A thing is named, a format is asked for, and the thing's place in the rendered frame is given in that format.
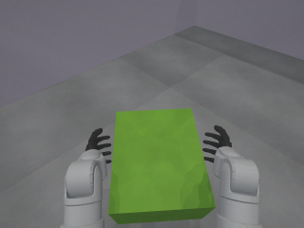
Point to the left robot hand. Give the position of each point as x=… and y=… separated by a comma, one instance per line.
x=94, y=140

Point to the right robot forearm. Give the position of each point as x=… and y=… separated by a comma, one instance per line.
x=238, y=189

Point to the carton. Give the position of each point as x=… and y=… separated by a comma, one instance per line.
x=158, y=169

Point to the right robot hand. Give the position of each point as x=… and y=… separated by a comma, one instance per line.
x=223, y=140

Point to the left robot forearm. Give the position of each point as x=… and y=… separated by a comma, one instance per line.
x=83, y=191

